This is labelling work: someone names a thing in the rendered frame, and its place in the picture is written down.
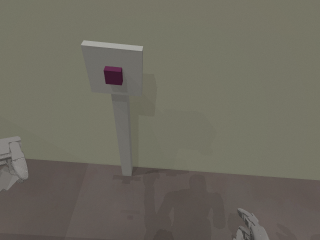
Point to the panel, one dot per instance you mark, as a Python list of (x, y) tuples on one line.
[(96, 56)]

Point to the button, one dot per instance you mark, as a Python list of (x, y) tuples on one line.
[(113, 75)]

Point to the robot right hand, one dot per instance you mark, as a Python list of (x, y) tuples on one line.
[(256, 232)]

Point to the robot left hand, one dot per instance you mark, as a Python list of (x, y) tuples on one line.
[(12, 156)]

